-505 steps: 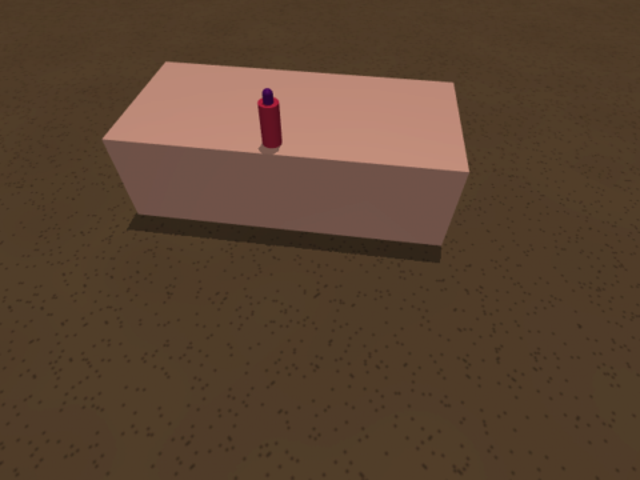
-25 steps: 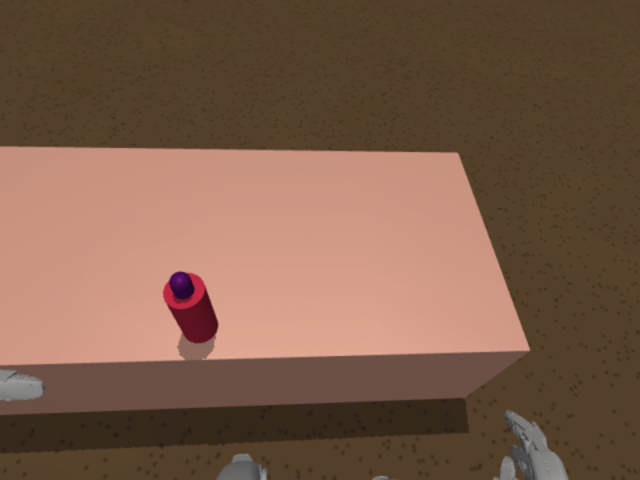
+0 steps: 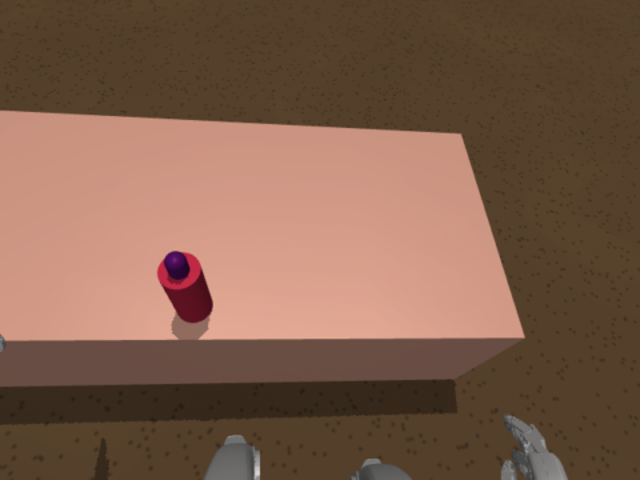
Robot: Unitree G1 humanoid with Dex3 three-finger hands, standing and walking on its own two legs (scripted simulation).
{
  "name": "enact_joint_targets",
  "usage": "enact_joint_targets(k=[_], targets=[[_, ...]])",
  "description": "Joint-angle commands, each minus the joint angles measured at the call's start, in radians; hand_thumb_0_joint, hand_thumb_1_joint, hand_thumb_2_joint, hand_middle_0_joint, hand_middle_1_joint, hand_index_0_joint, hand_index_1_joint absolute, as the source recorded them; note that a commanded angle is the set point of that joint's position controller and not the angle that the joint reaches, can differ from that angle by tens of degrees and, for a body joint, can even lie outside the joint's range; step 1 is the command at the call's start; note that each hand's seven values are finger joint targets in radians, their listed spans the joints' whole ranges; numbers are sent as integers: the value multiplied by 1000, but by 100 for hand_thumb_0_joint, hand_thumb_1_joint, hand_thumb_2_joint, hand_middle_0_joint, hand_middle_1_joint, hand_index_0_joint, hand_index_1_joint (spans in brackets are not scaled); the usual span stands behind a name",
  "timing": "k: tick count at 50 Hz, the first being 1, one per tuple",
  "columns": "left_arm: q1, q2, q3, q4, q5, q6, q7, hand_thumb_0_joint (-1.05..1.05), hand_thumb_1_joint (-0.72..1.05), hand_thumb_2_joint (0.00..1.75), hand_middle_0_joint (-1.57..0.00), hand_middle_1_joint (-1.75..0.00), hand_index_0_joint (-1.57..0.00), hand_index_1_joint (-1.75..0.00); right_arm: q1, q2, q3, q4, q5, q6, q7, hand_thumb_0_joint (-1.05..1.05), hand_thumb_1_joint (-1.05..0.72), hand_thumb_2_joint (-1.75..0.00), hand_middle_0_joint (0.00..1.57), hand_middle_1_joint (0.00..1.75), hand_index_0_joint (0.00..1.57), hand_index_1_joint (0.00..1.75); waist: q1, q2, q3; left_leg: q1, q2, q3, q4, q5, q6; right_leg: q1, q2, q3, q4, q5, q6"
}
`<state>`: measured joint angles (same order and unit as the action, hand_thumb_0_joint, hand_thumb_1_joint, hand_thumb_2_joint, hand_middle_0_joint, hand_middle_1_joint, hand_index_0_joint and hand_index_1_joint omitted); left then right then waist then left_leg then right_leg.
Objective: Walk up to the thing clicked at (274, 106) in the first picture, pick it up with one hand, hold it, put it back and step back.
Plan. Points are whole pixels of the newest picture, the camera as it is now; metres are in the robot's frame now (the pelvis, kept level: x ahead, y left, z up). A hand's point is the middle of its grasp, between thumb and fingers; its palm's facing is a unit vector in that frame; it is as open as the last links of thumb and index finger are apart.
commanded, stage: go down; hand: left
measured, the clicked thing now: (185, 284) +0.46 +0.22 -0.22
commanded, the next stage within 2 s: approach in 0.58 s
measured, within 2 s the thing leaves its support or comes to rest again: neither
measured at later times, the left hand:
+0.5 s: hand out of the picture +0.35 +0.40 +0.02, palm faces +0.22 -0.97 -0.12, open 17.3 cm
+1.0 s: hand (10, 267) +0.39 +0.39 -0.02, palm faces +0.19 -0.98 +0.01, open 17.3 cm
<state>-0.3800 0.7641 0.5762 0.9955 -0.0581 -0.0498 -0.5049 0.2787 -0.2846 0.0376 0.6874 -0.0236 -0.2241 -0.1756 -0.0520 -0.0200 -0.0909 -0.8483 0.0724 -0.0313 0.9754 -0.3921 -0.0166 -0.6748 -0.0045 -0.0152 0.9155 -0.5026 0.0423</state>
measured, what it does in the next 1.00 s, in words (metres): stands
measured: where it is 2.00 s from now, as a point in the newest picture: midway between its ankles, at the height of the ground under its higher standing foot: outside the picture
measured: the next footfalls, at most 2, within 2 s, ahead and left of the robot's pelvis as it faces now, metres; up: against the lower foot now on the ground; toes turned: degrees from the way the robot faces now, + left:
none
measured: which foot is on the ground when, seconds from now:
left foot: down 0.00-1.00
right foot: down 0.00-1.00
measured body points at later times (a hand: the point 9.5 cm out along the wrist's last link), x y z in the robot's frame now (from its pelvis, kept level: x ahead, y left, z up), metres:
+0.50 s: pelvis +0.01 +0.01 +0.00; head +0.11 +0.05 +0.44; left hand +0.34 +0.45 +0.03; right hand +0.09 -0.27 -0.09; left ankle +0.04 +0.13 -0.68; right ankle -0.03 -0.15 -0.68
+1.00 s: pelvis -0.01 +0.01 -0.05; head +0.14 +0.06 +0.37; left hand +0.37 +0.44 -0.02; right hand +0.09 -0.27 -0.13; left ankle +0.04 +0.13 -0.68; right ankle -0.03 -0.15 -0.68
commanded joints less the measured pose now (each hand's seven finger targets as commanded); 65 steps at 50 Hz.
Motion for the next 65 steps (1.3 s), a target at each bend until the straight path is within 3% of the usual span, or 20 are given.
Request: enact_joint_targets(k=[1,5,8,13,20,22,26,30,32,34,36,40,43,45,50,53,58,59,61,65], targets=[[-229,389,85,-118,-38,-80,-18,0,-52,5,-7,-3,-5,-4,90,-193,-63,-74,7,-20,-13,0,-89,-90,20,30,20,30,16,180,-292,357,-28,5,-110,225,32,-55,34,-28,-123,226,-49],[-258,426,119,-119,-47,-118,-23,0,-51,6,-6,-3,-5,-5,102,-197,-61,-66,3,-8,-11,0,-89,-90,20,30,20,30,12,162,-369,400,-24,1,-75,352,40,-44,36,-30,-103,324,-42],[-261,437,126,-115,-44,-135,-20,0,-50,7,-7,-3,-5,-5,103,-199,-63,-63,1,2,-12,0,-89,-90,20,30,20,30,18,178,-384,410,-25,3,-73,370,38,-40,35,-26,-101,334,-43],[-271,447,124,-128,-40,-140,-19,0,-47,7,-6,-2,-4,-4,107,-207,-70,-58,0,14,-13,0,-90,-90,20,30,20,30,19,219,-371,420,-23,-3,-92,330,29,-57,34,-27,-107,292,-51],[-259,422,116,-127,-50,-137,-19,0,-48,7,-7,-3,-4,-5,116,-200,-68,-50,2,20,-12,0,-90,-90,20,30,20,30,17,232,-356,426,-15,-15,-96,363,25,-65,39,-39,-105,294,-53],[-244,434,131,-106,-53,-135,-20,0,-50,7,-7,-3,-4,-6,122,-198,-65,-50,3,20,-12,0,-90,-90,20,30,20,30,20,211,-353,411,-17,-12,-91,371,29,-44,39,-40,-108,311,-51],[-282,421,116,-108,-57,-148,-29,0,-51,7,-7,-4,-4,-6,117,-202,-67,-53,2,24,-13,0,-90,-90,20,30,20,30,3,207,-339,416,-12,-17,-93,351,28,-79,44,-43,-103,289,-52],[-330,455,135,-99,-60,-162,-35,0,-51,7,-6,-4,-4,-6,121,-201,-61,-50,-1,23,-11,0,-89,-90,20,30,20,30,5,209,-330,392,-15,-15,-86,332,29,-77,40,-37,-99,284,-51],[-348,452,126,-85,-55,-166,-40,0,-51,8,-6,-5,-4,-6,122,-205,-64,-46,-3,23,-13,0,-89,-90,20,30,20,30,-15,194,-348,406,-14,-15,-79,328,33,-85,42,-35,-101,289,-48],[-366,481,137,-90,-52,-171,-43,0,-54,8,-9,-5,-5,-9,124,-204,-57,-47,-7,25,-11,0,-91,-90,20,30,20,30,-3,223,-356,402,-18,-14,-77,338,31,-84,36,-33,-97,291,-51],[-382,488,144,-56,-54,-177,-48,0,-45,1,-9,-2,-6,-4,119,-203,-51,-48,-9,28,-12,0,-89,-89,20,30,20,30,-6,205,-332,365,-19,-15,-68,301,33,-94,38,-32,-96,269,-50],[-392,394,114,30,-91,-233,-70,0,-46,1,-9,-3,-6,-4,95,-199,-39,-60,-11,22,-1,0,-89,-89,20,30,20,30,-34,166,-269,270,-16,-14,-28,226,37,-190,38,-29,-60,216,-52],[-432,358,127,38,-134,-306,-95,0,-48,2,-8,-4,-6,-5,90,-200,-35,-59,-14,13,14,0,-88,-89,20,30,20,30,-35,157,-292,211,-11,-25,29,204,36,-262,37,-30,4,185,-55],[-411,297,114,96,-168,-358,-114,0,-51,3,-9,-5,-7,-6,78,-201,-29,-65,-16,11,24,0,-87,-89,20,30,20,30,-46,136,-301,180,-9,-34,83,224,35,-327,39,-35,61,192,-51],[-487,318,161,98,-239,-507,-156,0,-49,5,-7,-7,-6,-8,60,-212,-12,-61,-30,10,44,0,-87,-89,20,30,20,30,-42,185,-436,95,-5,-68,252,229,27,-538,44,-44,247,139,-54],[-548,357,205,106,-250,-578,-161,0,-48,8,-7,-9,-5,-10,60,-213,-2,-52,-44,14,53,0,-88,-89,20,30,20,30,-41,228,-514,28,-5,-88,358,227,24,-683,44,-51,372,105,-63],[-659,458,261,52,-210,-650,-141,0,-50,11,-6,-10,-3,-13,52,-221,8,-24,-80,34,61,0,-90,-90,20,30,20,30,-31,343,-664,9,10,-103,507,300,16,-830,40,-56,540,106,-73],[-663,448,259,52,-201,-652,-138,0,-50,10,-6,-10,-3,-12,56,-224,7,-17,-90,38,64,0,-90,-90,20,30,20,30,-32,374,-698,21,13,-104,531,356,12,-845,40,-58,573,133,-74],[-681,460,258,61,-173,-645,-129,0,-53,10,-6,-11,-3,-13,58,-226,6,-8,-106,50,71,0,-91,-90,20,30,20,30,-35,417,-742,9,17,-105,576,367,10,-879,43,-60,619,138,-77],[-702,487,264,105,-127,-609,-104,0,-61,7,-7,-11,-5,-13,54,-232,14,-6,-118,78,95,0,-92,-90,20,30,20,30,-47,416,-750,-93,25,-111,660,317,14,-957,47,-66,709,116,-80]])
